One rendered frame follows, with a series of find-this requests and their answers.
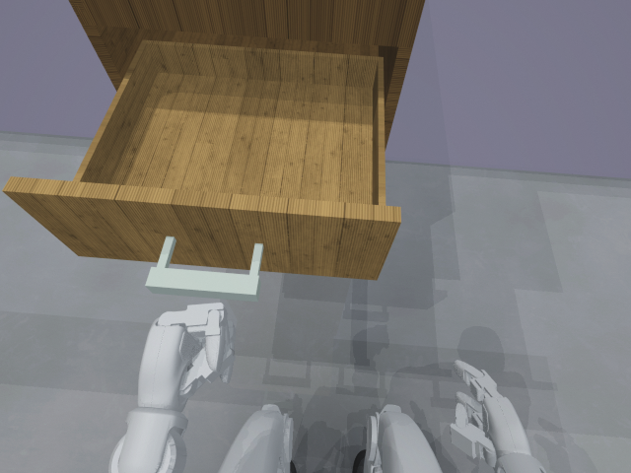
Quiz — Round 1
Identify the right robot hand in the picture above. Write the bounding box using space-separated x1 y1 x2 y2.
451 360 532 471

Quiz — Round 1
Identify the left robot hand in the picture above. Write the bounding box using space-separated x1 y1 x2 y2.
137 303 237 413

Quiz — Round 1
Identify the handle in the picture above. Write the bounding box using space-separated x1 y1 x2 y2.
145 236 263 302

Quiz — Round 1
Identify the robot thigh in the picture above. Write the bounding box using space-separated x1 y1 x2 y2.
218 410 293 473
366 411 443 473

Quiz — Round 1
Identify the cabinet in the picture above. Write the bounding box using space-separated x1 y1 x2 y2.
69 0 425 151

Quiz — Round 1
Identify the robot right thigh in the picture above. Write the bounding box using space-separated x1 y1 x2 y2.
366 411 443 473

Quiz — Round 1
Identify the robot left thigh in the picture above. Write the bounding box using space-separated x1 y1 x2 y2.
218 410 293 473

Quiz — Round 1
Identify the drawer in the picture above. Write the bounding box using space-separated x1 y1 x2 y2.
2 39 401 281

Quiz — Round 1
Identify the right robot forearm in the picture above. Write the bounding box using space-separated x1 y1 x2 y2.
495 453 546 473

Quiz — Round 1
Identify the left robot forearm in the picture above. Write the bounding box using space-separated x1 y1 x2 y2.
108 407 188 473

